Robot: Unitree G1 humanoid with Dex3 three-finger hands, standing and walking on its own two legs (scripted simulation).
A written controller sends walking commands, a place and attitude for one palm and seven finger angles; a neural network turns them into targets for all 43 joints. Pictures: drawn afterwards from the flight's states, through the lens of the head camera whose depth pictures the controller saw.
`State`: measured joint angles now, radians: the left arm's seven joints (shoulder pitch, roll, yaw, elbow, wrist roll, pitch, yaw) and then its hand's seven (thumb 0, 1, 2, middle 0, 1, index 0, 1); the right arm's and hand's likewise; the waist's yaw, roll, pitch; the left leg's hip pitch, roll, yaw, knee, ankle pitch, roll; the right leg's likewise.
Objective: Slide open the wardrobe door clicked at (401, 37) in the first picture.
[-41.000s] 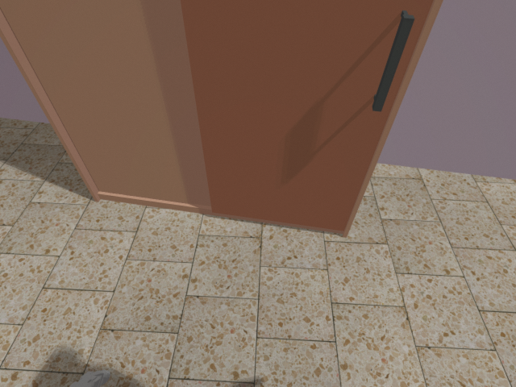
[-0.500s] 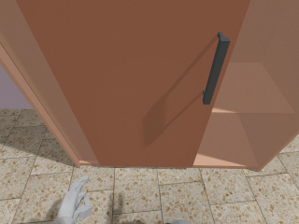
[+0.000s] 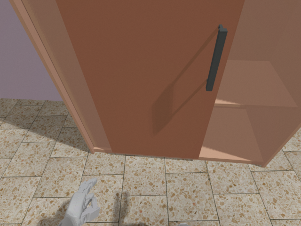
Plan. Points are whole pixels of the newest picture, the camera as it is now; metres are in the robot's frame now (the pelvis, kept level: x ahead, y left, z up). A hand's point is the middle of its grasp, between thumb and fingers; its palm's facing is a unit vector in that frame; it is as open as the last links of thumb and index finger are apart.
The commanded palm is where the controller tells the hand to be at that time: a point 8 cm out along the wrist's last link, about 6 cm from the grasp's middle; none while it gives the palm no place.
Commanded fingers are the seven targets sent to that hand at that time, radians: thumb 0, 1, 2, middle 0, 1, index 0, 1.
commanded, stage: stop stepping back and stand still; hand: right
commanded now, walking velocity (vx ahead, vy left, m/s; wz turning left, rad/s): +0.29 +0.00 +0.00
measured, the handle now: (214, 60) +0.67 -0.24 +0.10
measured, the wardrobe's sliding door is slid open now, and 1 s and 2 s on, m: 0.45 0.45 0.45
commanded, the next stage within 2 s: let the arm hang, fingers relaxed in 0.70 s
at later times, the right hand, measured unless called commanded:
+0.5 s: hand out of the picture +0.14 -0.30 +0.17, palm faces +0.50 +0.80 -0.32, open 7.4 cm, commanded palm +0.08 -0.34 +0.18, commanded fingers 0.00 -0.90 -0.90 0.20 0.30 0.20 0.30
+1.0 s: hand out of the picture +0.09 -0.27 -0.12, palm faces +0.07 +0.94 -0.35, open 7.4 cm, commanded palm none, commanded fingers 0.00 -0.90 -0.90 0.20 0.30 0.20 0.30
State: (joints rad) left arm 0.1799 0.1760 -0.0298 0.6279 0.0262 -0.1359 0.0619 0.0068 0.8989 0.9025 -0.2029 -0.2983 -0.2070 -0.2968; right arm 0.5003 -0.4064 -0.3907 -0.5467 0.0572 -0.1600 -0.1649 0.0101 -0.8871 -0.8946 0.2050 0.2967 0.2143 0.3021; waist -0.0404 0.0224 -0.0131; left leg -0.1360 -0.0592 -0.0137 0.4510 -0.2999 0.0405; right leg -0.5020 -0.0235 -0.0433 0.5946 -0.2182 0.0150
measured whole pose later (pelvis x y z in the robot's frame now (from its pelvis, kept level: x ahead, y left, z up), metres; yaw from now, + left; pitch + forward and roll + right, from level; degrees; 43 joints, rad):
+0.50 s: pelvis -0.06 -0.04 -0.01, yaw -1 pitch -3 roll +2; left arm 0.29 0.23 0.00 0.68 0.01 -0.12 0.09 0.01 0.90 0.90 -0.20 -0.30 -0.21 -0.30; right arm 0.45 -0.38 -0.40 -0.45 0.04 -0.18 -0.18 0.01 -0.89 -0.89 0.21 0.30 0.22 0.30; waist 0.02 0.02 -0.03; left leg -0.26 -0.01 0.04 0.67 -0.39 0.02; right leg -0.35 -0.05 -0.05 0.62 -0.25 -0.03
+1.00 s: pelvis -0.06 -0.04 -0.02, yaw -4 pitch -1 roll -1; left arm 0.13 0.26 0.01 0.82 0.04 0.01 -0.01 0.01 0.90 0.90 -0.20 -0.30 -0.20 -0.30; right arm 0.21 -0.26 -0.06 0.61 -0.03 0.06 -0.02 0.00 -0.91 -0.90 0.19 0.29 0.20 0.30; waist 0.04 -0.02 0.01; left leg -0.37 0.01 0.01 0.77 -0.39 0.02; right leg -0.41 0.01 -0.05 0.72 -0.30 -0.02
